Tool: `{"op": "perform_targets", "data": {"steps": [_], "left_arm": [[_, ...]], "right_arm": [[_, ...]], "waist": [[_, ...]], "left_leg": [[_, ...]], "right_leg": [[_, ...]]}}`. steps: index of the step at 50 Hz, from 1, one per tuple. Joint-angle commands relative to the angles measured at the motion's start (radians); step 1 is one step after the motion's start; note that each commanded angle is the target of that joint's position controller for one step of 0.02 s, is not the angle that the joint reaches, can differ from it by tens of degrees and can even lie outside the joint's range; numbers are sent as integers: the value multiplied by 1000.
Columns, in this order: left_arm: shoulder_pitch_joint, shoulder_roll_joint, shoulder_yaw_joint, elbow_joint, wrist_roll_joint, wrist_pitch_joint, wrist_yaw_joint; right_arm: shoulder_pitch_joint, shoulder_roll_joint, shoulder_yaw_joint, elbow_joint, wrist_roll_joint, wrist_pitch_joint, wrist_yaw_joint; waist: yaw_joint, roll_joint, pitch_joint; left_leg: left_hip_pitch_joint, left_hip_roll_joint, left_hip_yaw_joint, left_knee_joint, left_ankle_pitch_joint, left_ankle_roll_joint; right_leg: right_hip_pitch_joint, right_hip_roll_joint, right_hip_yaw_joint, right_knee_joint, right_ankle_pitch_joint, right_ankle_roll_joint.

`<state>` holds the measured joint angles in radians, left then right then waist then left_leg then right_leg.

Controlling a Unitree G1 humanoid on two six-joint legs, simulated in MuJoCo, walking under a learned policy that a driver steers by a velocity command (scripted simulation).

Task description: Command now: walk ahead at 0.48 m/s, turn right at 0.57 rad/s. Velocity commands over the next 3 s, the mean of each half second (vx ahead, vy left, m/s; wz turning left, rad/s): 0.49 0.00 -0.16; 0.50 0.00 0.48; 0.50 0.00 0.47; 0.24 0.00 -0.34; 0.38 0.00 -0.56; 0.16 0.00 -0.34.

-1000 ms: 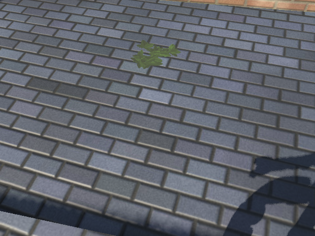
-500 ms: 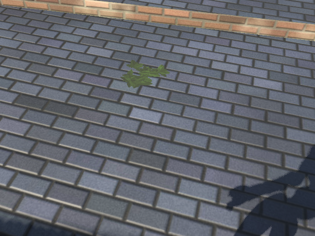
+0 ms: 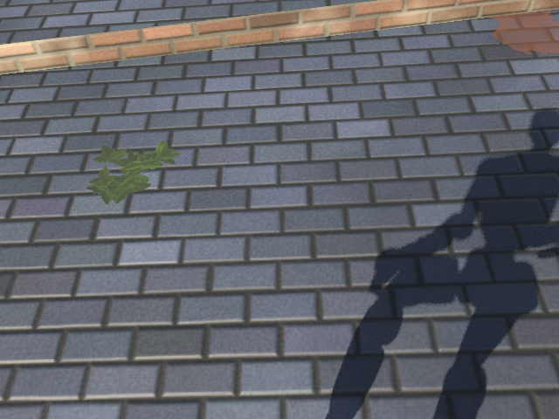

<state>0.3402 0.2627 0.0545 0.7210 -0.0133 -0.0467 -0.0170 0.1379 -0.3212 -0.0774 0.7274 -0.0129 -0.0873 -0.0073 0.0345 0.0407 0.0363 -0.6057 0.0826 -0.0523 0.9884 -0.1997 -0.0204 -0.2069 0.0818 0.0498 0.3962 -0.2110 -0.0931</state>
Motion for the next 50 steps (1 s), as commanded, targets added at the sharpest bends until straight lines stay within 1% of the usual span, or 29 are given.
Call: {"op": "perform_targets", "data": {"steps": [1,4,7,14,18,20,21,22,23,24,25,26,27,28,29,30,31,32,33,35,39,41,42,43,44,45,46,48,50], "left_arm": [[34,211,62,-64,7,-12,26],[160,173,48,-14,-7,-18,49],[156,157,39,6,-9,-11,79],[238,132,18,61,-10,-6,79],[251,103,3,99,-21,4,86],[229,123,1,112,-12,-8,72],[193,138,-1,111,5,-16,59],[133,145,-2,104,-1,-23,43],[97,89,-7,101,16,-31,30],[289,44,-30,77,8,-50,23],[229,114,-34,39,-2,-77,11],[152,142,-33,-13,-29,-87,9],[64,143,-37,-36,-23,-95,17],[14,144,-30,-61,-10,-86,34],[-14,165,-16,-67,-2,-82,40],[-49,151,-12,-80,11,-66,49],[-81,126,-16,-101,34,-63,54],[-135,90,-21,-121,56,-71,56],[-156,43,-29,-128,58,-77,50],[-204,22,-29,-129,35,-77,40],[-330,71,-6,-180,22,-63,30],[-246,105,14,-158,21,-73,21],[-132,134,29,-135,30,-77,23],[11,197,47,-122,35,-72,28],[67,226,58,-89,23,-61,23],[33,148,47,-109,10,-57,26],[-27,111,36,-119,13,-53,30],[-121,92,28,-113,21,-50,24],[-145,79,26,-98,25,-59,15]], "right_arm": [[13,-62,-14,-45,-3,-6,16],[-119,-110,-32,-85,32,-25,40],[-236,-45,-12,-116,-5,-46,57],[-317,-1,15,-163,-2,-60,125],[-342,12,27,-173,6,-68,122],[-174,-7,16,-124,5,-72,106],[20,-53,-7,-63,21,-69,95],[239,-67,-17,8,25,-71,84],[427,-66,-8,93,26,-53,84],[429,-140,-10,85,-19,-44,77],[444,-135,-23,89,-2,-19,62],[396,-169,-40,74,15,1,49],[314,-165,-43,36,13,16,38],[208,-162,-31,12,23,14,36],[151,-135,-12,-3,19,-7,31],[77,-112,-6,-8,31,-14,25],[47,-80,4,-10,39,-16,23],[57,-70,9,-8,31,-18,12],[88,-78,5,9,29,-13,1],[178,-98,-6,48,42,1,-12],[268,-70,-12,81,61,38,-21],[245,-73,-17,63,46,50,-21],[214,-58,-11,39,35,50,-15],[241,-17,4,16,16,43,-9],[390,28,30,6,44,37,0],[358,-68,10,24,55,41,0],[243,-110,-6,3,52,50,-1],[161,-91,-13,-27,31,61,-4],[183,-50,-9,-34,37,70,2]], "waist": [[-24,-73,-105],[5,-118,-39],[29,-129,18],[94,-113,64],[122,-92,92],[62,-97,-7],[-30,-113,-91],[-154,-51,-163],[-201,71,-207],[-81,241,-398],[-158,200,-502],[-156,60,-528],[-138,-125,-451],[-74,-176,-300],[-16,-187,-189],[36,-149,-44],[45,-92,17],[22,-59,18],[9,-8,-24],[-36,36,-97],[-69,25,-70],[-17,35,-105],[43,17,-181],[83,-97,-305],[33,-381,-441],[45,-248,-339],[58,-152,-186],[10,-77,-38],[-28,-128,-27]], "left_leg": [[-87,-10,-18,-26,175,-13],[-300,2,-93,-136,250,18],[-148,-52,-47,-372,508,18],[-218,-61,14,-426,607,88],[-156,-49,52,-582,652,82],[123,-94,87,-618,677,89],[301,-92,80,-601,657,106],[549,-64,79,-680,771,132],[910,83,-80,-627,896,204],[1343,227,-302,-192,1293,312],[1415,253,-386,-251,1312,404],[1397,279,-516,-367,848,481],[1188,272,-600,-518,407,460],[903,281,-678,-620,296,463],[654,285,-667,-667,332,434],[384,194,-527,-716,420,391],[203,87,-370,-747,457,342],[104,-4,-262,-756,563,314],[85,-62,-182,-739,620,279],[188,-68,-174,-716,606,249],[398,-18,-325,-616,375,195],[443,-19,-349,-506,411,172],[389,-59,-321,-369,414,147],[225,-147,-235,-112,138,108],[-27,-220,-163,160,-421,74],[-131,-129,-153,263,-380,62],[-163,-102,-124,287,-272,49],[-126,-42,-87,225,-163,32],[-42,-2,-64,179,-134,25]], "right_leg": [[126,-251,250,-103,420,-182],[255,-269,340,-102,226,-149],[103,-188,257,-103,117,-112],[150,-204,259,129,118,-93],[190,-185,188,256,223,-39],[167,-142,140,436,451,-8],[153,-141,135,614,579,-10],[55,-115,70,879,632,23],[-268,-20,7,1351,-244,64],[-632,-12,113,1582,-600,100],[-765,-61,145,1541,-530,149],[-868,-94,127,1524,-476,167],[-857,-139,93,1387,-353,141],[-817,-133,49,1392,-306,152],[-737,-174,106,1220,-183,132],[-632,-196,91,1008,-147,154],[-489,-211,61,756,-119,166],[-364,-176,13,584,-12,178],[-234,-137,-14,427,137,174],[-138,-61,-21,268,322,179],[-180,-44,33,85,297,130],[-70,-55,39,51,250,76],[116,-106,66,59,255,31],[398,-272,233,104,258,-52],[622,-498,641,24,23,-212],[537,-489,709,-36,-254,-177],[392,-439,580,-72,-270,-127],[162,-365,382,-131,-59,-100],[52,-322,256,-192,17,-91]]}}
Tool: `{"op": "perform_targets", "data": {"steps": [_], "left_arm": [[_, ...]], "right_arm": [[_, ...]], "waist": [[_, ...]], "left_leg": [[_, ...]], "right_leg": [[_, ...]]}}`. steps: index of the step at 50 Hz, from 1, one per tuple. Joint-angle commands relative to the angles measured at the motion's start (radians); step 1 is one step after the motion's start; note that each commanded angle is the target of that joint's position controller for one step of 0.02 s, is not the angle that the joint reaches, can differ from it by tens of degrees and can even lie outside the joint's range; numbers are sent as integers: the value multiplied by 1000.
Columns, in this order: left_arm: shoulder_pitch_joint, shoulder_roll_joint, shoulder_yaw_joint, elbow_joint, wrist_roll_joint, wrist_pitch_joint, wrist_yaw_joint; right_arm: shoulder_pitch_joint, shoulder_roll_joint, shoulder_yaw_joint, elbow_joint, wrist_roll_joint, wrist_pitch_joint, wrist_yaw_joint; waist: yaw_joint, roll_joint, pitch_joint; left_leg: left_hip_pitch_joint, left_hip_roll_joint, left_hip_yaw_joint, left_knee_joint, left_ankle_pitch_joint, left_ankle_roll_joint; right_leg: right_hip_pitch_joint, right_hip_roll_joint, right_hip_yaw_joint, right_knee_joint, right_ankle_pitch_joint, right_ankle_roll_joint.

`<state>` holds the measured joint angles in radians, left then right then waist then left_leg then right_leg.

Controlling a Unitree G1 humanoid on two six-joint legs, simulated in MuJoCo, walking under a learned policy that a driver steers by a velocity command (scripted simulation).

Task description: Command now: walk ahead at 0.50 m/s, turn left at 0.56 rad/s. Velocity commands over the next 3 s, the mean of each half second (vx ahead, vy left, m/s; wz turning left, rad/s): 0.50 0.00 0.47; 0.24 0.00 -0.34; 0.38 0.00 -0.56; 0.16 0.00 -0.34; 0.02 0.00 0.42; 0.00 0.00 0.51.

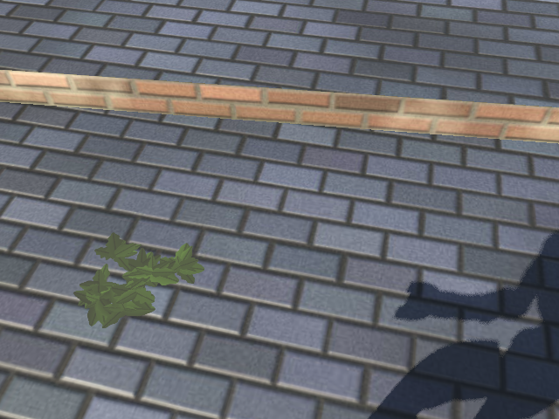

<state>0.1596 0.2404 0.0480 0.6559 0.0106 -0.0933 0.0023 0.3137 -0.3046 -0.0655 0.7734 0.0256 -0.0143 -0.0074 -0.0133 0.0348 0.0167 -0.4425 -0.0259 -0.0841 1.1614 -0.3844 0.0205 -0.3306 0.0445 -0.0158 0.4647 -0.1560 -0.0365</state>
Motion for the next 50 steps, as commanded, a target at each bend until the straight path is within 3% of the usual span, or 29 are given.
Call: {"op": "perform_targets", "data": {"steps": [1,5,9,14,16,17,18,19,20,21,22,23,24,26,30,33,35,37,40,42,43,44,45,46,47,48,49,50], "left_arm": [[31,105,35,-24,-4,-18,-10],[58,159,57,23,-5,-25,-6],[80,188,63,57,-10,-16,-3],[145,230,76,100,-34,4,-4],[142,254,84,107,-43,17,-1],[130,268,88,105,-46,23,5],[134,253,79,111,-51,28,8],[164,209,57,113,-34,23,10],[251,83,6,60,7,5,-6],[211,142,14,81,-25,-22,-13],[105,217,37,55,-69,-31,-16],[67,200,30,46,-66,-34,-11],[49,194,32,51,-43,-29,-5],[106,179,37,74,-40,0,-10],[119,122,31,80,-28,38,1],[51,88,18,57,-20,34,-11],[-13,75,12,26,-18,32,-28],[-30,91,18,2,-19,34,-46],[-10,128,34,-26,-11,37,-71],[123,168,59,-4,-10,36,-70],[204,228,81,5,-4,34,-51],[209,327,98,-15,2,38,-28],[200,313,84,-46,14,36,-27],[138,261,76,-75,4,42,-29],[100,217,66,-76,-20,48,-24],[78,188,57,-74,-39,57,-20],[49,176,52,-78,-40,64,-13],[22,181,53,-90,-27,69,-9]], "right_arm": [[3,-50,-18,-85,-1,2,3],[-88,-35,-11,-128,-8,1,8],[-186,-21,-3,-148,-4,-15,31],[-310,-31,-1,-207,-3,-15,53],[-303,-50,-9,-222,-7,-13,60],[-252,-71,-21,-215,-10,-11,61],[-119,-98,-42,-177,-11,-12,57],[64,-159,-73,-123,-7,-9,43],[119,-294,-93,-113,-6,-15,29],[158,-226,-70,-129,-6,-24,28],[113,-174,-51,-119,-20,-37,31],[55,-146,-41,-113,-20,-43,30],[-10,-104,-27,-110,-23,-47,29],[-69,-65,-14,-110,-37,-61,30],[-113,-84,-22,-74,-47,-87,17],[-143,-84,-18,-63,-46,-79,-3],[-106,-102,-22,-43,-39,-66,-16],[-88,-121,-29,-28,-31,-47,-24],[-110,-142,-39,-30,-14,-14,-38],[-140,-138,-41,-44,-5,4,-49],[-113,-126,-35,-49,-12,2,-49],[-29,-36,-8,-80,-65,-7,-36],[5,-47,5,-82,-55,-20,-14],[-47,-117,-12,-77,-25,-21,-1],[-101,-119,-13,-94,-17,-18,-1],[-128,-109,-14,-94,-26,-13,-6],[-145,-116,-19,-104,-29,-6,-10],[-148,-106,-18,-108,-29,-1,-7]], "waist": [[14,-130,-4],[27,-98,-3],[58,-88,4],[94,-100,46],[69,-117,37],[31,-131,-2],[-45,-105,-74],[-122,-50,-176],[-62,238,-285],[-116,159,-434],[-134,95,-284],[-100,63,-197],[-65,31,-128],[-4,62,-87],[41,16,-17],[21,36,-4],[-14,29,-13],[-22,30,-21],[2,43,-33],[72,25,-92],[109,-60,-153],[38,-298,-245],[39,-292,-433],[69,-148,-403],[55,-76,-305],[36,-13,-214],[13,-41,-159],[-5,-93,-122]], "left_leg": [[-200,115,-19,-19,61,-21],[-261,146,-26,-163,203,-39],[-222,134,19,-364,381,-30],[-209,108,83,-504,310,6],[-158,76,123,-534,200,44],[-63,38,161,-549,164,66],[155,-9,178,-626,218,100],[477,19,88,-627,261,140],[846,332,-450,-686,163,319],[877,430,-706,-839,77,379],[782,394,-523,-839,160,321],[648,352,-375,-832,250,276],[523,313,-273,-852,340,249],[375,274,-157,-919,421,227],[272,255,57,-959,812,204],[248,188,200,-961,817,151],[310,208,210,-943,825,144],[389,245,207,-901,832,143],[459,282,202,-774,923,125],[433,240,229,-545,990,84],[337,161,248,-326,820,25],[10,3,244,23,2,-53],[-162,-105,26,263,-328,-81],[-197,-33,-57,286,-254,-66],[-229,5,-43,225,-168,-54],[-234,44,-31,125,-108,-52],[-192,69,-28,20,-60,-45],[-136,62,-6,-63,-31,-44]], "right_leg": [[155,-281,277,-283,-10,-156],[193,-305,160,-327,91,-181],[234,-279,15,-316,162,-146],[339,-318,-50,-272,169,-114],[382,-334,-80,-190,358,-92],[380,-326,-114,-95,545,-75],[318,-295,-152,75,666,-52],[124,-256,-172,308,540,-17],[-329,-100,-162,712,-254,61],[-419,-54,57,876,-439,55],[-498,-102,79,905,-367,36],[-479,-149,70,844,-281,21],[-437,-180,69,776,-221,25],[-318,-204,90,720,-138,30],[-290,-154,100,591,-32,75],[-212,-123,38,332,192,73],[-204,-108,14,225,268,67],[-222,-104,9,176,238,51],[-218,-78,-20,149,89,7],[-57,-15,-57,66,85,-38],[123,-38,24,-10,387,-83],[420,-281,359,74,915,-235],[570,-435,704,-13,828,-417],[511,-389,607,-47,643,-375],[410,-331,522,-75,372,-318],[288,-286,478,-129,111,-272],[176,-251,463,-181,-110,-245],[91,-210,452,-224,-235,-224]]}}
Over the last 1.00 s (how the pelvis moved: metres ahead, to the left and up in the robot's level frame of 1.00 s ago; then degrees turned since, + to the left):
0.67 0.04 -0.16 16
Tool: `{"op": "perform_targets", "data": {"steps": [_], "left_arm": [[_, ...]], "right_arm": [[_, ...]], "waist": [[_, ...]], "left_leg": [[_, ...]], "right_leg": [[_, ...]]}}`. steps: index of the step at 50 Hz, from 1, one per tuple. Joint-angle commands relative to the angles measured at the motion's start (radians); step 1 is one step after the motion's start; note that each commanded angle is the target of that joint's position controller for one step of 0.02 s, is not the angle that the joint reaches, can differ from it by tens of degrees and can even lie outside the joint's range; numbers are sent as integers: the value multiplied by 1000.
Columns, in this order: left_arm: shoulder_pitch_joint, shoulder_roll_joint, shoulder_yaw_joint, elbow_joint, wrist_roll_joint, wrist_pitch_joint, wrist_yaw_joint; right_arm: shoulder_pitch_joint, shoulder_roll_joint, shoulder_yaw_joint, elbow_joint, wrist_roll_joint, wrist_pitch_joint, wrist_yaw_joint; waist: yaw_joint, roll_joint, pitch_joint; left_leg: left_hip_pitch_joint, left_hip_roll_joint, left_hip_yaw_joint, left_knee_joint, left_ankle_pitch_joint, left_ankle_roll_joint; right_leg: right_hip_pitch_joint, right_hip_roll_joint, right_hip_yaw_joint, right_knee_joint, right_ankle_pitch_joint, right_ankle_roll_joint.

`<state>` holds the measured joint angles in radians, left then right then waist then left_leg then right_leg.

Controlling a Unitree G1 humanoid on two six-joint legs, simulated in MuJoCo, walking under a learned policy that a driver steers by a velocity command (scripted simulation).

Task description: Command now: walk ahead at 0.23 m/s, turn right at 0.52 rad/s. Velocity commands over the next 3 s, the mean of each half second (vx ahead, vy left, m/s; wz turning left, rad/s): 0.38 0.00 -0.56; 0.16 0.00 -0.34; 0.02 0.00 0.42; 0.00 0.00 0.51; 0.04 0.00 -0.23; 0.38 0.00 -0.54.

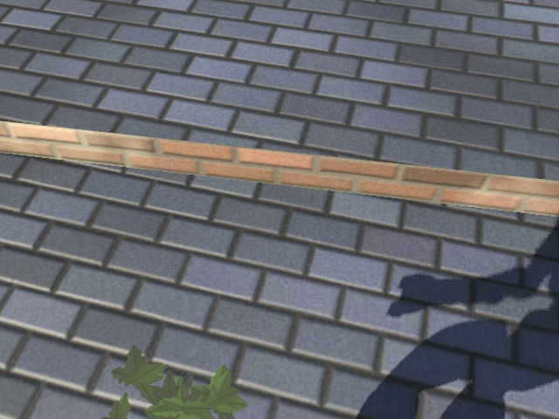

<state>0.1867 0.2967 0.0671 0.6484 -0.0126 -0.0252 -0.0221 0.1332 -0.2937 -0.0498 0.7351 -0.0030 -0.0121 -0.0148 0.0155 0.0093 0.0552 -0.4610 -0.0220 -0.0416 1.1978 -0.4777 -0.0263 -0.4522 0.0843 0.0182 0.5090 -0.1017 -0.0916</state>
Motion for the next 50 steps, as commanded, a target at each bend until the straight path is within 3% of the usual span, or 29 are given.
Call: {"op": "perform_targets", "data": {"steps": [1,3,5,10,13,14,15,16,17,18,19,21,23,26,29,31,34,35,36,37,38,39,40,41,42,44,47,50], "left_arm": [[-18,132,37,-93,7,3,21],[-9,152,46,-99,13,3,37],[3,168,53,-99,4,4,47],[32,173,53,-103,-5,22,43],[5,134,39,-110,-6,31,41],[-13,80,23,-120,-5,29,40],[-8,1,2,-145,-12,20,38],[-31,67,14,-185,-13,2,32],[-17,119,29,-164,-11,-1,28],[9,131,37,-136,-6,0,25],[22,124,38,-121,-1,-1,22],[-6,93,32,-123,-1,-4,13],[-26,68,24,-128,-7,-4,11],[-87,49,17,-149,-3,-1,3],[-167,8,1,-172,-1,-2,-21],[-185,17,5,-180,-6,1,-38],[-102,77,34,-167,2,5,-48],[14,113,54,-134,5,4,-43],[128,163,78,-102,5,9,-22],[170,252,86,-102,2,18,8],[116,278,73,-151,26,5,6],[103,177,50,-153,30,7,3],[52,119,27,-129,19,1,2],[14,75,13,-114,9,-2,4],[-27,52,2,-103,10,-4,4],[-87,59,1,-72,41,-13,1],[-118,62,4,-32,52,-25,7],[-118,113,20,-9,44,-4,26]], "right_arm": [[36,-100,-29,-68,-1,-5,1],[33,-81,-23,-62,-4,-16,-2],[17,-70,-17,-63,-6,-27,-1],[-10,-87,-24,-74,14,-58,12],[93,-91,-39,-43,20,-78,14],[198,-141,-55,-22,12,-81,6],[257,-218,-68,-13,-13,-75,2],[221,-250,-80,-18,-33,-79,11],[166,-184,-65,-38,-14,-81,5],[143,-141,-53,-43,0,-80,0],[134,-127,-47,-46,2,-77,-2],[156,-116,-39,-34,-9,-82,-7],[186,-112,-37,-17,-17,-86,-7],[178,-123,-37,1,-18,-71,-11],[192,-162,-44,24,-1,-50,-20],[203,-190,-52,35,13,-40,-20],[176,-221,-66,31,38,-31,-27],[162,-214,-65,25,43,-30,-30],[182,-185,-56,21,36,-38,-26],[240,-59,-18,-19,-34,-49,-13],[316,-78,4,-31,-23,-63,5],[221,-179,-24,-11,8,-60,11],[160,-166,-18,-26,25,-52,9],[153,-132,-11,-8,16,-40,-3],[156,-130,-11,-3,11,-24,-12],[224,-97,-6,29,11,5,-14],[207,-60,7,33,1,18,-21],[135,-112,-9,3,9,34,-22]], "waist": [[-36,-105,-140],[-28,-121,-147],[-14,-129,-161],[3,-161,-146],[-71,-135,-122],[-113,-55,-133],[-104,154,-135],[-72,236,-47],[-58,182,2],[-49,148,8],[-44,130,-7],[-59,113,4],[-70,108,-2],[-77,100,24],[-104,117,21],[-105,122,5],[-40,138,-70],[24,116,-128],[82,61,-193],[30,-202,-304],[5,-299,-533],[76,-117,-521],[51,-97,-391],[18,-16,-313],[-13,-35,-263],[-70,-88,-217],[-63,-115,-199],[-29,-127,-162]], "left_leg": [[-85,44,-28,-175,69,-4],[-30,32,-18,-294,81,-22],[7,25,-17,-385,128,-32],[88,-5,-10,-555,173,-16],[313,13,-3,-745,243,27],[455,151,-134,-822,144,72],[541,357,-441,-950,-132,158],[458,448,-661,-1018,-316,243],[442,415,-586,-1015,-313,237],[446,360,-473,-1005,-210,199],[445,322,-382,-1006,-110,169],[408,284,-231,-1026,91,155],[406,269,-130,-1032,217,160],[388,250,16,-1002,541,161],[366,239,121,-958,690,147],[398,258,139,-921,759,142],[458,275,161,-746,1040,114],[437,255,184,-598,1069,92],[320,204,209,-388,944,46],[-11,116,198,-54,54,-7],[-212,-11,21,238,-276,-39],[-213,58,-65,251,-157,-34],[-239,99,-37,188,-87,-24],[-208,137,-33,90,-42,-31],[-134,157,-38,6,-18,-38],[66,139,-5,-104,34,-53],[156,129,4,-318,110,-58],[143,116,23,-361,154,-41]], "right_leg": [[167,-226,403,-292,-320,-165],[129,-208,378,-294,-310,-168],[118,-200,373,-278,-331,-159],[97,-197,440,-243,-452,-132],[-27,-139,426,-149,-526,-73],[-162,-81,351,34,-551,-14],[-338,45,147,332,-489,40],[-475,-32,149,487,-430,44],[-508,-70,159,560,-349,55],[-503,-79,148,591,-280,71],[-480,-92,132,613,-227,82],[-448,-114,107,651,-117,100],[-435,-125,92,647,-44,116],[-376,-133,45,492,17,140],[-239,-130,-35,279,82,138],[-172,-114,-69,196,57,119],[-20,-55,-102,88,-37,53],[129,-23,-106,5,19,19],[342,-22,-67,-70,175,-24],[664,-276,246,42,662,-119],[840,-539,690,-22,669,-369],[743,-470,539,-68,578,-316],[634,-416,392,-66,538,-259],[505,-358,312,-82,483,-208],[376,-332,263,-107,455,-188],[150,-289,148,-167,451,-177],[105,-281,76,-193,367,-165],[114,-323,112,-233,57,-166]]}}
Over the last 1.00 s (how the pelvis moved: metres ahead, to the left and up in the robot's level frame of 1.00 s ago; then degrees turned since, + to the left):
0.45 0.12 -0.01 0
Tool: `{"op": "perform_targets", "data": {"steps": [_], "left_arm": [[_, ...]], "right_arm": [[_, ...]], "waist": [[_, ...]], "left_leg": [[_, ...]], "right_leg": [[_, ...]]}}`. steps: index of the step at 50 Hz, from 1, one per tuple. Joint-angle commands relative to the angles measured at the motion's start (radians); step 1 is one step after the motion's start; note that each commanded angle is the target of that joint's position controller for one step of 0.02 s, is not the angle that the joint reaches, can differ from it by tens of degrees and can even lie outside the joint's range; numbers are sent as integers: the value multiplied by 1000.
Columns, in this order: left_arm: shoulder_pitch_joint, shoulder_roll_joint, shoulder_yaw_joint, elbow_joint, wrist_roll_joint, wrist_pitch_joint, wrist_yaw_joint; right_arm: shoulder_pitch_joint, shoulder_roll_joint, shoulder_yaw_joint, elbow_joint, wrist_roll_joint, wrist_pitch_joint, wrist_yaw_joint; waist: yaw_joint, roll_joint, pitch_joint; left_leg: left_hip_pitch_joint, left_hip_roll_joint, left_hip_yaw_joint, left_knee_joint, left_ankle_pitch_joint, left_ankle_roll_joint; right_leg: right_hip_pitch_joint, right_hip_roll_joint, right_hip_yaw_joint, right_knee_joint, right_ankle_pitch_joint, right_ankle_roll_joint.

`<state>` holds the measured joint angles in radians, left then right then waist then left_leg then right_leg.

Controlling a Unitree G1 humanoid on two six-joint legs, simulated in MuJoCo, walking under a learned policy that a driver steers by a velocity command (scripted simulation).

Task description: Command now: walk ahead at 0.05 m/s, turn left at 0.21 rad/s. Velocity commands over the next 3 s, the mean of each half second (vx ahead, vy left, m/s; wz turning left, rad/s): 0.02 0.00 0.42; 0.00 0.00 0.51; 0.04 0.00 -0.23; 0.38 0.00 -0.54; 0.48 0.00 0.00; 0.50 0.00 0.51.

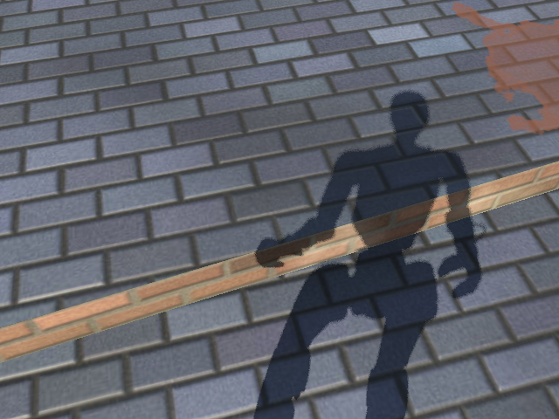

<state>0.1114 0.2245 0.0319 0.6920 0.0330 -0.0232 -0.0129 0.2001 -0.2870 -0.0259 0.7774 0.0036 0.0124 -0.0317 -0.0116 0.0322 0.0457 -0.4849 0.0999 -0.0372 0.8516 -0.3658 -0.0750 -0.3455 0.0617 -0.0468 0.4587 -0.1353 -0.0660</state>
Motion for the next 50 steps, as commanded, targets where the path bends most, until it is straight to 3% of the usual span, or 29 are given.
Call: {"op": "perform_targets", "data": {"steps": [1,5,7,8,9,10,11,12,13,15,19,25,27,28,29,30,31,32,33,34,36,38,42,46,48,49,50], "left_arm": [[-42,194,58,-47,-7,3,23],[-55,186,60,-25,-30,26,39],[-36,169,60,-5,-48,35,45],[-4,132,55,-5,-39,36,48],[-50,112,51,-42,-20,30,51],[-138,139,59,-61,-14,29,54],[-114,150,68,-52,-27,32,50],[-80,146,71,-29,-32,38,52],[-66,156,75,-20,-27,41,55],[-73,136,70,-20,-29,37,55],[-102,115,58,-25,-43,26,48],[-62,150,66,-13,-50,11,25],[-1,155,73,7,-50,0,18],[30,175,82,20,-45,-2,18],[58,237,96,16,-28,1,24],[33,310,108,14,-4,10,25],[11,261,97,-7,9,3,26],[-44,201,79,-23,1,-1,33],[-87,176,72,-27,-13,0,38],[-92,164,68,-28,-29,1,43],[-59,172,65,-16,-29,10,54],[-4,189,71,-4,-22,21,63],[13,242,87,0,-28,33,54],[11,269,90,15,-52,35,32],[-2,246,78,27,-70,32,29],[59,202,62,54,-58,25,24],[72,118,29,34,1,18,15]], "right_arm": [[45,-128,-37,-53,4,15,-5],[38,-101,-41,-71,0,19,6],[78,-111,-49,-66,-12,15,17],[90,-192,-68,-81,-20,11,13],[54,-275,-88,-103,-14,11,8],[103,-237,-81,-110,-39,-4,10],[89,-213,-75,-110,-44,-20,11],[32,-203,-78,-123,-26,-27,9],[-5,-189,-76,-135,-4,-26,6],[-12,-169,-70,-145,5,-14,-4],[23,-189,-86,-157,8,7,-21],[-24,-203,-97,-191,11,28,-9],[-64,-195,-96,-205,25,34,-11],[-61,-177,-92,-210,26,36,-14],[-27,-131,-79,-213,12,35,-12],[14,-114,-77,-236,12,25,-8],[16,-198,-101,-226,-4,15,-6],[21,-239,-119,-205,6,16,-2],[34,-224,-121,-185,7,26,-3],[37,-200,-117,-180,4,34,-3],[7,-152,-101,-201,14,38,5],[-50,-126,-87,-233,22,35,10],[-83,-96,-65,-267,9,32,25],[-38,-111,-68,-259,8,34,32],[34,-111,-73,-228,3,34,33],[48,-143,-80,-227,1,33,26],[69,-219,-89,-247,-7,33,10]], "waist": [[6,-150,-127],[-8,-133,-84],[-29,-97,-78],[-2,84,-80],[9,291,-27],[-67,258,-59],[-41,185,-88],[-9,106,-98],[3,77,-105],[10,74,-140],[-18,102,-164],[-14,153,-142],[25,147,-143],[31,122,-150],[15,-28,-173],[-31,-291,-121],[-8,-248,-113],[-26,-177,-94],[-41,-153,-71],[-30,-154,-62],[-6,-164,-50],[35,-182,-65],[60,-198,-101],[39,-209,-106],[-9,-181,-110],[-6,-100,-131],[17,163,-194]], "left_leg": [[146,-9,24,-15,25,16],[153,-34,66,-136,25,62],[226,-50,50,-317,167,111],[268,82,-163,-453,371,174],[286,241,-424,-528,509,335],[316,274,-496,-564,545,413],[345,238,-426,-538,558,387],[363,183,-353,-505,565,333],[378,161,-319,-491,581,301],[390,121,-281,-470,665,285],[440,97,-300,-452,605,286],[345,74,-416,-452,507,286],[315,35,-430,-416,452,246],[256,-2,-413,-384,345,206],[127,-80,-323,-224,99,153],[-95,-242,-134,-45,-255,89],[-120,-161,-134,193,-281,44],[-110,-140,-136,279,-207,32],[-113,-130,-120,315,-146,16],[-139,-128,-112,350,-91,2],[-149,-119,-63,336,-37,-20],[-175,-96,-30,242,-19,-34],[-48,-55,20,36,-40,-27],[114,-87,66,-181,-3,16],[278,-116,85,-432,186,69],[417,-81,20,-501,344,97],[588,161,-270,-488,729,165]], "right_leg": [[10,-313,192,-194,-3,-189],[63,-327,182,-143,-40,-154],[61,-276,116,-27,-14,-78],[-4,-179,7,188,-87,11],[-194,1,-67,339,-317,99],[-271,4,54,560,-503,107],[-291,-20,108,659,-471,101],[-301,-34,118,678,-405,104],[-311,-45,125,655,-352,111],[-262,-35,112,617,-290,134],[-206,-22,118,392,-237,153],[-31,2,121,155,-225,138],[76,2,103,-46,-93,115],[173,-42,118,-119,-2,94],[296,-224,275,-146,48,25],[307,-418,520,-169,238,-139],[244,-497,563,-179,244,-233],[211,-434,460,-170,203,-205],[199,-359,359,-159,153,-153],[213,-327,305,-154,149,-133],[221,-294,215,-157,222,-139],[299,-309,187,-156,260,-157],[305,-342,135,-143,303,-167],[265,-351,120,-96,324,-150],[208,-321,88,-10,270,-91],[124,-279,40,68,161,-20],[-62,-189,-48,308,-246,84]]}}
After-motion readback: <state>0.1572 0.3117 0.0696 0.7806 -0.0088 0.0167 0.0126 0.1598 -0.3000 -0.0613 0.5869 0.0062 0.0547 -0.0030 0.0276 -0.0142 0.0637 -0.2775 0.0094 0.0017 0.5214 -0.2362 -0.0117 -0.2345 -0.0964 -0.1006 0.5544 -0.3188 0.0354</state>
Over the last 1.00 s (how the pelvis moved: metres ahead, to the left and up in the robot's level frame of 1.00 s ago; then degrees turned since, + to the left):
0.28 -0.04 0.01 -28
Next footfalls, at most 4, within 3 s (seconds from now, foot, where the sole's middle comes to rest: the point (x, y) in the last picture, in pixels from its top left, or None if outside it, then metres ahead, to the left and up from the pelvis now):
0.14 left None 0.06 0.14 -0.77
0.58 right None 0.11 -0.09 -0.77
0.98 left None -0.01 0.16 -0.77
1.48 right None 0.06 -0.06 -0.77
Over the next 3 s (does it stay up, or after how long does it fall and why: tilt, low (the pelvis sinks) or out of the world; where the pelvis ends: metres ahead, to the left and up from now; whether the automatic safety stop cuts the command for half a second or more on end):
stays up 0.74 0.19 0.01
